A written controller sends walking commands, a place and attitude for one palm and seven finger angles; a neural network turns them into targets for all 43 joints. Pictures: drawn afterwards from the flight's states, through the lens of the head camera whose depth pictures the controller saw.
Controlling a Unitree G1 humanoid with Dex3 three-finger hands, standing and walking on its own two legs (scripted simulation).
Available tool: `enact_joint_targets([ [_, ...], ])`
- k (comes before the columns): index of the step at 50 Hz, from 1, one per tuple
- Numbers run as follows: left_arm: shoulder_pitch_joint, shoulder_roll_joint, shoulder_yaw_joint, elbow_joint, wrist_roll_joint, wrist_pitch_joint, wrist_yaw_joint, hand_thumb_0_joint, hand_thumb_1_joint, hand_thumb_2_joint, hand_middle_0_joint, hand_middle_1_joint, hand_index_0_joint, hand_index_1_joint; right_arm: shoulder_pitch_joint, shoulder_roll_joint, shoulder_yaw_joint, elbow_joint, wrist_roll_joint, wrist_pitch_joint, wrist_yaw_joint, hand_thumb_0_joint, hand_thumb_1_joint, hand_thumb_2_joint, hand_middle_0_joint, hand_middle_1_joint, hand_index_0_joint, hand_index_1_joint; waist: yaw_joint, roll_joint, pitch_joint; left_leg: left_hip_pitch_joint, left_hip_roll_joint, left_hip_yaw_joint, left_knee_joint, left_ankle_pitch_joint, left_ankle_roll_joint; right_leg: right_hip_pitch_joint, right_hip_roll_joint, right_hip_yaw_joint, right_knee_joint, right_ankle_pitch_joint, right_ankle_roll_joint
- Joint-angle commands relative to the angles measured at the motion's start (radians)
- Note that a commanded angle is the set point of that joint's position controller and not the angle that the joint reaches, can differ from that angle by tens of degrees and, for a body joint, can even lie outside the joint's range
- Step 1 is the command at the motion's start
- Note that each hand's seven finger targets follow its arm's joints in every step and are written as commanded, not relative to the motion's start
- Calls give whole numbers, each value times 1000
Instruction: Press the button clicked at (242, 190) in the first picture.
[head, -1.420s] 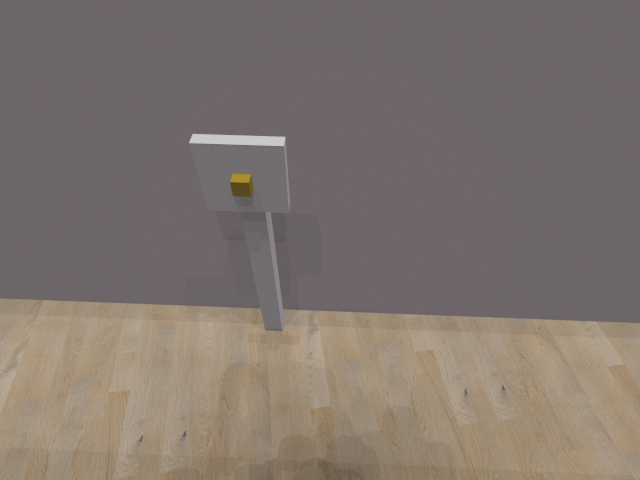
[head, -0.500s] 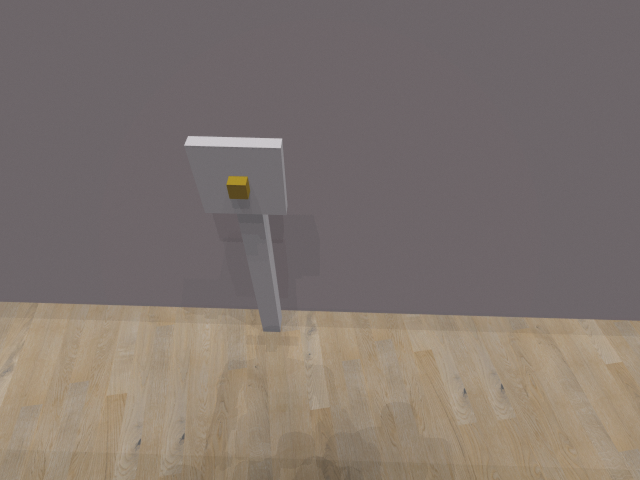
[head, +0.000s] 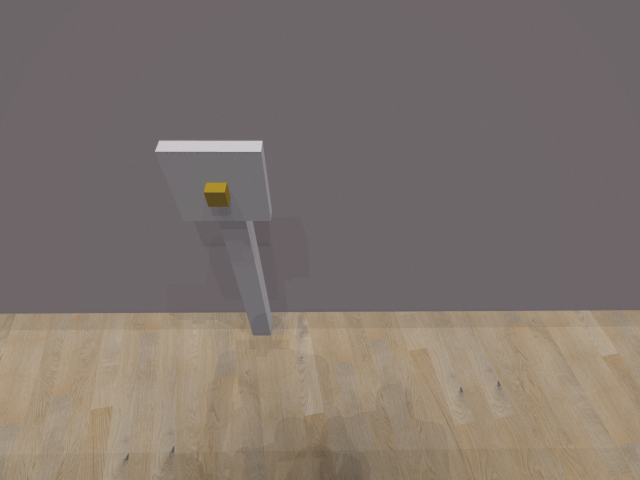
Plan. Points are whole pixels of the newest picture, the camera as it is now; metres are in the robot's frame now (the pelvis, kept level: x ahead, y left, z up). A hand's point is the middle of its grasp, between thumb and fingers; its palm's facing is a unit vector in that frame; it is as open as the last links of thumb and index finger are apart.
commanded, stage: take the last steps up to it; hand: left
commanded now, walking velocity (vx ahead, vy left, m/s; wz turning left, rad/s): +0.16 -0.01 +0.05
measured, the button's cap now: (217, 193) +0.59 +0.22 -0.04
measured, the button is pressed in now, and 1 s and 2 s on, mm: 0 0 0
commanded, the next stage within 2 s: come to a stop and stand still in 0.06 s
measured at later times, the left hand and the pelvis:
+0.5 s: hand out of the picture +0.04 +0.13 -0.18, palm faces +0.14 -0.97 -0.21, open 7.4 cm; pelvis +0.07 -0.02 +0.00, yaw +4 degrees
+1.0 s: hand out of the picture +0.12 +0.20 -0.15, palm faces +0.05 -0.96 -0.29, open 7.4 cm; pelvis +0.03 +0.00 -0.01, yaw +2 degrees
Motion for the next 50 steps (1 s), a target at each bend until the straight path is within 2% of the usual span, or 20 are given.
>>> enact_joint_targets([
  [1,93,28,21,-51,0,-31,-15,0,900,900,-200,-300,-200,-300,60,-142,-21,-22,9,10,-9,0,-900,-900,200,300,200,300,54,99,-52,-112,196,-221,-163,105,140,124,-21,-5,-269,185,14],
  [3,189,132,44,-24,4,-33,-5,0,900,900,-200,-300,-200,-300,14,-70,-13,-65,18,14,6,0,-900,-900,200,300,200,300,89,-187,19,-342,0,3,89,-157,26,233,-254,298,-542,25,-54],
  [4,197,167,50,-29,1,-28,-2,0,900,900,-200,-300,-200,-300,-15,-91,-22,-82,9,22,14,0,-900,-900,200,300,200,300,93,-177,47,-346,20,32,226,-219,12,171,-367,403,-613,-41,-122],
  [7,153,99,36,-28,7,-40,11,0,900,900,-200,-300,-200,-300,-37,-59,-30,-66,10,23,16,0,-900,-900,200,300,200,300,58,-82,104,-397,93,6,411,-192,3,177,-353,277,-513,582,-182],
  [11,126,89,22,-32,1,-45,19,0,900,900,-200,-300,-200,-300,-28,-11,-5,-56,22,29,19,0,-900,-900,200,300,200,300,35,-66,4,-219,69,67,169,-66,-11,214,-252,69,-391,1119,-107],
  [15,99,102,21,-51,-7,-35,28,0,900,900,-200,-300,-200,-300,38,-82,-12,-43,15,30,11,0,-900,-900,200,300,200,300,-9,-48,-60,45,57,64,-46,415,16,112,-168,9,-241,1095,2],
  [19,112,64,19,-82,0,-12,43,0,900,900,-200,-300,-200,-300,60,-177,-37,-51,26,33,-8,0,-900,-900,200,300,200,300,-8,198,-94,243,283,-93,-5,1151,148,-88,-61,-22,-145,342,60],
  [22,122,64,21,-74,-4,-1,31,0,900,900,-200,-300,-200,-300,-58,-182,-40,-92,23,42,-10,0,-900,-900,200,300,200,300,29,160,-71,146,255,-97,-56,886,131,-22,-72,10,-289,243,49],
  [25,170,141,43,-74,11,-9,42,0,900,900,-200,-300,-200,-300,-120,-150,-46,-148,16,65,-2,0,-900,-900,200,300,200,300,49,-127,-61,-73,88,55,135,287,17,146,-217,118,-329,1261,57],
  [27,169,141,36,-74,15,-1,46,0,900,900,-200,-300,-200,-300,-160,-133,-49,-162,15,84,1,0,-900,-900,200,300,200,300,54,-185,-40,-223,24,44,289,-160,-1,218,-302,152,-308,1543,12],
  [33,66,171,41,-133,3,-6,38,0,900,900,-200,-300,-200,-300,-116,-122,-38,-157,18,76,7,0,-900,-900,200,300,200,300,3,-122,-70,-91,-10,60,59,17,6,210,-226,93,-226,1327,-38],
  [35,48,157,37,-144,-5,-7,36,0,900,900,-200,-300,-200,-300,-34,-156,-41,-139,11,60,8,0,-900,-900,200,300,200,300,-25,-67,-119,123,81,-10,-60,454,51,82,-177,53,-131,1081,12],
  [36,98,146,25,-157,0,-66,70,0,900,900,-200,-300,-200,-300,-78,-228,-60,-237,12,7,15,0,-900,-900,200,300,200,300,-22,10,-205,255,115,25,154,622,63,-92,-131,118,-103,1248,110],
  [38,38,186,42,-255,9,-70,59,0,900,900,-200,-300,-200,-300,34,-174,-46,-248,15,4,16,0,-900,-900,200,300,200,300,-36,-58,-205,19,92,26,87,361,76,70,-164,120,-80,1264,54],
  [39,36,184,45,-270,6,-63,54,0,900,900,-200,-300,-200,-300,20,-173,-45,-259,11,5,14,0,-900,-900,200,300,200,300,-23,59,-192,26,82,31,78,412,80,57,-159,102,-49,1199,29],
  [40,22,187,38,-272,-4,-62,48,0,900,900,-200,-300,-200,-300,30,-171,-46,-254,9,3,12,0,-900,-900,200,300,200,300,-36,155,-153,76,98,3,71,611,99,-10,-122,65,-14,1048,27],
  [42,-33,138,22,-296,-17,-36,36,0,900,900,-200,-300,-200,-300,60,-190,-43,-251,9,-2,11,0,-900,-900,200,300,200,300,-31,258,-102,133,239,-173,-52,935,196,-155,-8,31,72,110,39],
  [44,-60,131,11,-305,-9,-15,26,0,900,900,-200,-300,-200,-300,10,-201,-34,-264,5,1,11,0,-900,-900,200,300,200,300,1,197,-45,93,258,-171,-62,872,216,-175,-17,47,-9,-48,33],
  [47,30,137,1,-251,-3,-14,17,0,900,900,-200,-300,-200,-300,-78,-189,-13,-285,22,8,16,0,-900,-900,200,300,200,300,65,22,-109,-147,163,-117,-52,240,117,70,-56,125,-293,231,11],
  [50,-76,191,-14,-270,-4,-12,14,0,900,900,-200,-300,-200,-300,-26,-147,-4,-246,11,30,31,0,-900,-900,200,300,200,300,-6,-77,-13,-52,47,-5,-37,-65,27,-176,-174,237,-410,84,-63],
])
